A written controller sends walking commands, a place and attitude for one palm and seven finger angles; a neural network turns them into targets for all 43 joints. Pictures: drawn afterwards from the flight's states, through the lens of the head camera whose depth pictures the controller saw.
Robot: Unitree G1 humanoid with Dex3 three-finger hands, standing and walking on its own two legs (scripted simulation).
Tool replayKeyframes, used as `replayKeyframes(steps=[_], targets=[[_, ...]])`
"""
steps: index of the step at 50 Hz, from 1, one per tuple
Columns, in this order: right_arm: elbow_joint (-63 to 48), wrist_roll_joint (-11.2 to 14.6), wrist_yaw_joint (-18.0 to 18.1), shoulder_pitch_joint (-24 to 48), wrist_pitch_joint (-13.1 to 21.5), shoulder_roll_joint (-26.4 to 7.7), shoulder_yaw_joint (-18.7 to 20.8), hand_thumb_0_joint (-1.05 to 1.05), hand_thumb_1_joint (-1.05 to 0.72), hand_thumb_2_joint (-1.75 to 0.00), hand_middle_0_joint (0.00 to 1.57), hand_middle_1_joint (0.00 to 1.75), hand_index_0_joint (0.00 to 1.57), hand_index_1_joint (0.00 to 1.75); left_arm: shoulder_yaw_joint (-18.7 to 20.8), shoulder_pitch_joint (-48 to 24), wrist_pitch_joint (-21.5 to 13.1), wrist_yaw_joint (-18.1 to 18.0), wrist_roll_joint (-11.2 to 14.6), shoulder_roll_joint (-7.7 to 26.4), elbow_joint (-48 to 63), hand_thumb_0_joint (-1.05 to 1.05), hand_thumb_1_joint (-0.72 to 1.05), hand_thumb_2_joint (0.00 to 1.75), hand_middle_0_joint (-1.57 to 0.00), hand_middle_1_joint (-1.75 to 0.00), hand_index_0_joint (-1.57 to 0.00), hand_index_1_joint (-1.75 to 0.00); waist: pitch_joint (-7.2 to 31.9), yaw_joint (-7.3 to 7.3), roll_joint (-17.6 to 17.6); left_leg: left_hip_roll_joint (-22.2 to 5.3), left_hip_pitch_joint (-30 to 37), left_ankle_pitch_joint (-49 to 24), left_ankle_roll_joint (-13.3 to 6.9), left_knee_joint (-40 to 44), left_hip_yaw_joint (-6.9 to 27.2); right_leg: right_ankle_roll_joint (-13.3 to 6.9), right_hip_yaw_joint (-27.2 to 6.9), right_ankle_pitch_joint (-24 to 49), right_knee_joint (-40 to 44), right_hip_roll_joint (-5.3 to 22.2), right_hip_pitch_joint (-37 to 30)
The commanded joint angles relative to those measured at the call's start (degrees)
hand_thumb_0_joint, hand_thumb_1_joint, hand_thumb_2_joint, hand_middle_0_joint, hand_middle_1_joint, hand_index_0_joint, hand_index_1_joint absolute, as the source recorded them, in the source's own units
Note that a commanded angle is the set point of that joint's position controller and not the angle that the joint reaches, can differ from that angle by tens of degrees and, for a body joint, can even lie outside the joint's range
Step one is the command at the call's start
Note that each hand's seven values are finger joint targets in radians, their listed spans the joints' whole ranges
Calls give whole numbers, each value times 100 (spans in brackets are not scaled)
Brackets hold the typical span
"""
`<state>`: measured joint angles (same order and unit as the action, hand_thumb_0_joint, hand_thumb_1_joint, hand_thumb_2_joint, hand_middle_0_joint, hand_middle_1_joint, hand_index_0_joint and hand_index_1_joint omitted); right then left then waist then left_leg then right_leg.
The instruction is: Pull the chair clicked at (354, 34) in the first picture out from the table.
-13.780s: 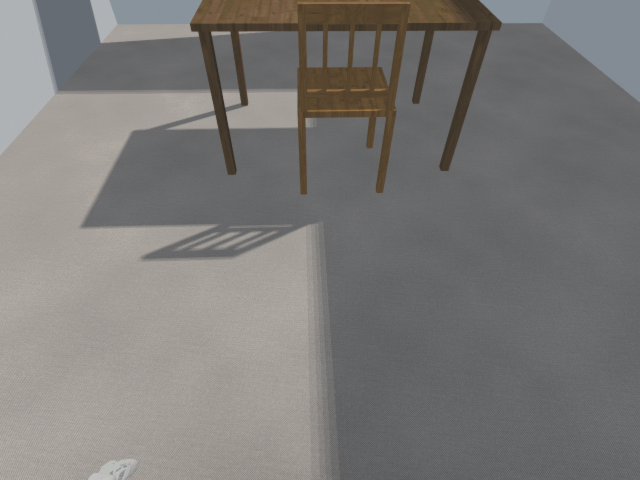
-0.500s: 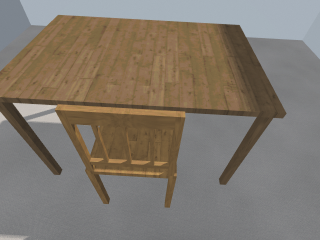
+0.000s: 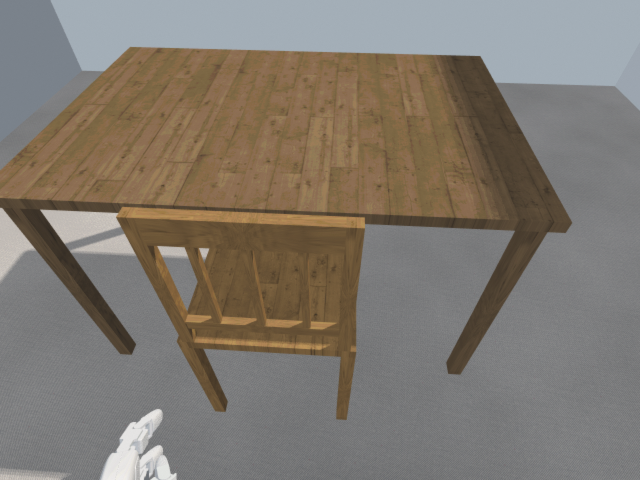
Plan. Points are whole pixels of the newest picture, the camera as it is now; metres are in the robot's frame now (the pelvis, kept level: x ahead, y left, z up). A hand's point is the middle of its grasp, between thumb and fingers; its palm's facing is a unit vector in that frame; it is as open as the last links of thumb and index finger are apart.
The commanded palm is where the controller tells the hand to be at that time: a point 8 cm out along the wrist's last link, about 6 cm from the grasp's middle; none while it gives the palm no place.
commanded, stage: raise the hand toward the chair's back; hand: left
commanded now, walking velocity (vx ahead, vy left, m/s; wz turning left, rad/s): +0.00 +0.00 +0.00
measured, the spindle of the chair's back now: (255, 288) +0.47 +0.14 -0.12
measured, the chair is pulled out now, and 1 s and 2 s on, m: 0.00 0.00 0.00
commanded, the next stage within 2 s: aim the fingers beside a spindle in 1.94 s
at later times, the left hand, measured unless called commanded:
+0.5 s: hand (199, 458) +0.16 +0.15 -0.04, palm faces +0.00 -0.99 -0.11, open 11.3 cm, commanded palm +0.15 +0.21 -0.05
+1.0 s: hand (189, 433) +0.20 +0.18 -0.05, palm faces -0.07 -1.00 -0.02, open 15.5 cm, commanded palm +0.18 +0.24 -0.04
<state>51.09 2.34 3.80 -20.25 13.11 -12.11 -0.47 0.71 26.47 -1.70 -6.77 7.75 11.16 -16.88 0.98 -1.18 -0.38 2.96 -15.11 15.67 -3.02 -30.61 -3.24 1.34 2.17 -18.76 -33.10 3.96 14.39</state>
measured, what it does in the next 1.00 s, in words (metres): lowers itself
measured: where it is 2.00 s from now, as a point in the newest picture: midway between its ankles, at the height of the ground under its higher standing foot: outside the picture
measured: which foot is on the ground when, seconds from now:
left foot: down 0.00-1.00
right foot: down 0.00-1.00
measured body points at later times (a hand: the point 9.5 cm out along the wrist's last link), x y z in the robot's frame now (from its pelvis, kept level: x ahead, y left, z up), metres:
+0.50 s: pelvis -0.04 -0.05 -0.10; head +0.03 -0.04 +0.34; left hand +0.16 +0.21 -0.03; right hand +0.19 -0.27 -0.17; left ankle +0.01 +0.08 -0.73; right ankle -0.01 -0.14 -0.73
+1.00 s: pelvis -0.02 -0.01 -0.08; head +0.06 +0.02 +0.36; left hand +0.20 +0.24 -0.05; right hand +0.16 -0.26 -0.15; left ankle +0.01 +0.08 -0.73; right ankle -0.01 -0.14 -0.73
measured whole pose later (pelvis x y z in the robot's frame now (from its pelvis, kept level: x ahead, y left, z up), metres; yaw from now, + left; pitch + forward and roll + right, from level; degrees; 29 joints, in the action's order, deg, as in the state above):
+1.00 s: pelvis -0.02 -0.01 -0.08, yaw +0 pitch +17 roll -3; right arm 32.1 1.6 3.3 -11.2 13.3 -13.4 1.8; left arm 10.2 22.0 -23.4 18.4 15.7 14.3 -0.6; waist 7.4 -1.3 -0.8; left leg -1.2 -55.1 29.6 -2.3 -68.0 0.0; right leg 0.3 4.8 -30.1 -64.4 0.8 50.8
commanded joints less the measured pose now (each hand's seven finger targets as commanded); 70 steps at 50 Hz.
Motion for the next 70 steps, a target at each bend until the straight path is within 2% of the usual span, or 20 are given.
replayKeyframes(steps=[1, 3, 4, 6, 7, 9, 12, 15, 19, 23, 28, 31, 33, 36, 41, 47, 50, 55, 62, 70], targets=[[-1425, -107, 13, 751, 546, -1063, 333, 0, -90, -90, 20, 30, 20, 30, 12, -877, -1288, 405, 63, -187, 847, 0, 69, 81, -18, -27, -18, -27, -536, -296, 1201, -355, -1117, 604, 266, -152, 729, -220, 511, -436, 19, -425, 1680], [-1698, -174, -105, 980, 556, -974, 427, 0, -90, -90, 20, 30, 20, 30, 264, -248, -2069, 929, 222, -368, 51, 0, 64, 79, -17, -26, -17, -26, -354, 33, 1980, -326, -1919, 791, 322, -840, 586, -232, 523, -1070, -603, -441, 2472], [-1883, -208, -183, 1069, 565, -942, 487, 0, -90, -90, 20, 30, 20, 30, 511, 325, -2476, 1277, 347, -233, 17, 0, 62, 78, -17, -26, -17, -26, -35, 278, 1867, -263, -2186, 724, 341, -1150, 436, -271, 428, -1145, -829, -428, 2545], [-2181, -195, -398, 1176, 521, -947, 588, 0, -90, -90, 20, 30, 20, 30, 1271, 901, -3172, 1984, 452, 404, -237, 0, 57, 76, -17, -25, -17, -25, 616, 584, 996, -116, -2504, 253, 410, -1720, 260, -397, 199, -449, -1379, -370, 2255], [-2387, -191, -476, 1287, 495, -953, 592, 0, -90, -90, 20, 30, 20, 30, 1285, 753, -3453, 2342, 493, 496, -65, 0, 55, 75, -16, -25, -16, -25, 880, 549, 544, -65, -2660, 88, 412, -1992, 197, -420, 119, -50, -1662, -328, 2190], [-2772, -147, -499, 1458, 372, -909, 603, 0, -90, -90, 20, 30, 20, 30, 1532, 600, -3438, 2546, 424, 819, 295, 0, 50, 73, -16, -24, -16, -24, 1315, 687, -47, -41, -2972, 143, 333, -2270, 24, -407, -41, 17, -1996, -312, 2257], [-3203, -115, -421, 1541, 205, -851, 571, 0, -90, -90, 20, 30, 20, 30, 1621, -406, -3206, 2458, 687, 1063, 1897, 0, 43, 70, -15, -23, -15, -23, 1869, 566, -595, -75, -3069, 415, 244, -2544, 27, -343, -453, -516, -1950, -294, 2275], [-3076, -138, -261, 1272, 245, -687, 537, 0, -90, -90, 20, 30, 20, 30, 1680, -1123, -3546, 2103, 869, 1127, 3450, 0, 36, 67, -15, -22, -15, -22, 2301, 233, -1080, -228, -2758, 180, 146, -2937, 190, -306, -631, -370, -1938, -321, 2479], [-2638, -160, -55, 1047, 405, -766, 430, 0, -90, -90, 20, 30, 20, 30, 977, -1607, -3906, 2327, 849, 834, 3447, 0, 27, 63, -14, -20, -14, -20, 1675, -390, -412, -360, -3388, 618, 99, -3488, 404, -228, -793, -1025, -1862, -381, 3280], [-2497, -21, 98, 1014, 489, -938, 367, 0, -90, -90, 20, 30, 20, 30, 800, -1401, -3238, 3130, 939, 921, 2035, 0, 18, 59, -13, -19, -13, -19, 1330, -489, 200, -372, -3948, 1034, 62, -3632, 448, -142, -921, -1650, -1648, -347, 3379], [-2871, 82, 160, 1240, 265, -910, 405, 0, -90, -90, 20, 30, 20, 30, 2042, -642, -1739, 3303, 1264, 1556, 1868, 0, 6, 54, -12, -17, -12, -17, 2462, 274, 386, -236, -3694, 319, 61, -3235, 413, -30, -952, -717, -1602, -157, 1913], [-2911, 17, 101, 1331, 219, -619, 423, 0, -90, -90, 20, 30, 20, 30, 2511, -385, -1776, 2725, 1383, 1529, 2659, 0, -1, 51, -11, -16, -11, -16, 2885, 533, 110, -279, -3260, -384, 139, -3027, 465, -21, -687, 741, -1952, -192, 1449], [-2770, -31, 34, 1195, 250, -456, 470, 0, -90, -90, 20, 30, 20, 30, 2245, -79, -2113, 2324, 1281, 1135, 3063, 0, -6, 49, -10, -15, -10, -15, 2806, 505, -71, -307, -2873, -753, 156, -2802, 423, -99, -334, 1315, -2118, -292, 1675], [-2558, -118, -42, 1173, 255, -534, 503, 0, -90, -90, 20, 30, 20, 30, 1655, -369, -2567, 2084, 955, 782, 2755, 0, -13, 46, -10, -14, -10, -14, 1972, 141, 136, -352, -2899, -623, 134, -2782, 499, -129, 6, 889, -2248, -427, 2602], [-2551, -66, -49, 1012, 285, -880, 494, 0, -90, -90, 20, 30, 20, 30, 1051, -641, -2778, 2542, 751, 672, 1940, 0, -24, 41, -9, -12, -9, -12, 1397, -206, 115, -347, -3158, 309, 109, -2789, 574, -216, 77, -456, -2161, -464, 3411], [-2790, -58, -4, 929, 364, -872, 482, 0, -90, -90, 20, 30, 20, 30, 1699, -630, -2790, 2508, 1022, 1256, 3413, 0, -38, 35, -7, -10, -7, -10, 2808, 203, -704, -389, -1992, -759, 170, -2507, 657, -288, 219, 251, -2322, -481, 2833], [-2726, -92, -54, 971, 297, -787, 453, 0, -90, -90, 20, 30, 20, 30, 1579, -526, -2743, 2151, 972, 1025, 3460, 0, -45, 32, -6, -9, -6, -9, 2472, 149, -800, -458, -1810, -989, 263, -2407, 754, -277, 350, 179, -2337, -499, 3087], [-2839, -77, -99, 979, 27, -947, 386, 0, -90, -90, 20, 30, 20, 30, 1183, -629, -2319, 2151, 688, 767, 2288, 0, -50, 30, -6, -8, -6, -8, 1395, -114, -342, -452, -2540, 387, 273, -2193, 879, -255, 457, -519, -2218, -536, 3498], [-3092, -62, -45, 873, 29, -994, 317, 0, -90, -90, 20, 30, 20, 30, 1501, -1252, -2260, 2395, 824, 1296, 3212, 0, -50, 30, -6, -8, -6, -8, 2270, 27, -676, -458, -1804, -287, 309, -2126, 923, -290, 371, -205, -2114, -531, 3068], [-2845, -107, -97, 819, 23, -1016, 273, 0, -90, -90, 20, 30, 20, 30, 1520, -1289, -2415, 2258, 795, 1167, 2429, 0, -50, 30, -6, -8, -6, -8, 1751, -92, -677, -491, -2038, 2, 407, -2044, 1043, -278, 455, -380, -2167, -524, 3380]])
